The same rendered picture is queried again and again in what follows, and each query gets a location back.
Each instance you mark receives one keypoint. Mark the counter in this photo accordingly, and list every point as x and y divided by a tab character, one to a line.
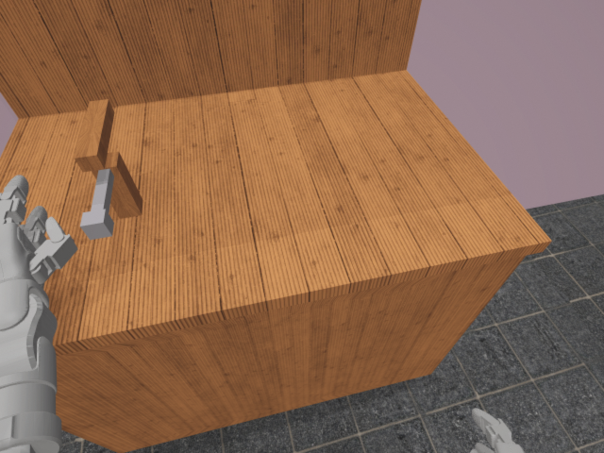
295	220

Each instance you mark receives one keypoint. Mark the left robot forearm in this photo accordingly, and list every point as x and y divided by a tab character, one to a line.
28	370

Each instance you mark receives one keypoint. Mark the tap lever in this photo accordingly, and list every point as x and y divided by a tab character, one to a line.
97	223

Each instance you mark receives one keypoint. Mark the left robot hand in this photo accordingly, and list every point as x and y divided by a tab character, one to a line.
24	251

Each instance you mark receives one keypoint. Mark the right robot hand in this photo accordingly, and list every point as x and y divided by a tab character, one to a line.
497	434

